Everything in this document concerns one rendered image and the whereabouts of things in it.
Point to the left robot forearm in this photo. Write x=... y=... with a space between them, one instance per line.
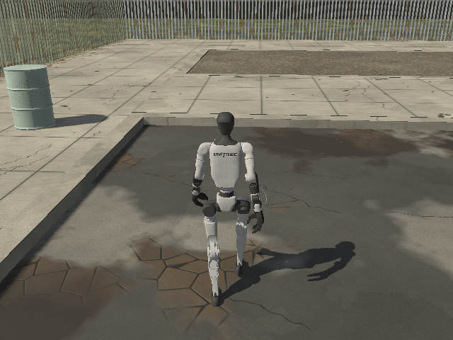
x=196 y=185

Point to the right robot hand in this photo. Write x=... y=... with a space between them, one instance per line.
x=260 y=220

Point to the right robot forearm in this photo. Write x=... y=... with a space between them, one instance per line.
x=255 y=195

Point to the robot left foot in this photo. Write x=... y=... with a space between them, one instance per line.
x=216 y=299

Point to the left robot hand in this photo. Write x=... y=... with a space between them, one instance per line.
x=201 y=196

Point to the robot right upper arm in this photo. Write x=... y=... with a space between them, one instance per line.
x=250 y=162

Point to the robot left upper arm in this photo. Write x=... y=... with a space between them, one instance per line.
x=203 y=150

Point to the robot right thigh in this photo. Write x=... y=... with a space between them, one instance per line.
x=243 y=206

